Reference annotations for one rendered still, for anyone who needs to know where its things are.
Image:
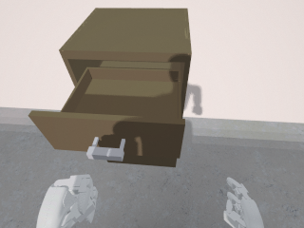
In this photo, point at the handle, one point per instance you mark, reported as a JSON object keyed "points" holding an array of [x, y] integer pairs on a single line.
{"points": [[95, 152]]}

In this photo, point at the cabinet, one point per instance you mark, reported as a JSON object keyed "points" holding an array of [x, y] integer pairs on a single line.
{"points": [[139, 38]]}

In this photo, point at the robot right hand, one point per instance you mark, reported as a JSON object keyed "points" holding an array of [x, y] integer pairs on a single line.
{"points": [[247, 214]]}

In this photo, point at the robot left hand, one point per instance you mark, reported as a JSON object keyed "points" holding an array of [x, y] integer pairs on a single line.
{"points": [[75, 194]]}

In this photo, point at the drawer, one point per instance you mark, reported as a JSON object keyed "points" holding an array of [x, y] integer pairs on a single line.
{"points": [[140, 105]]}

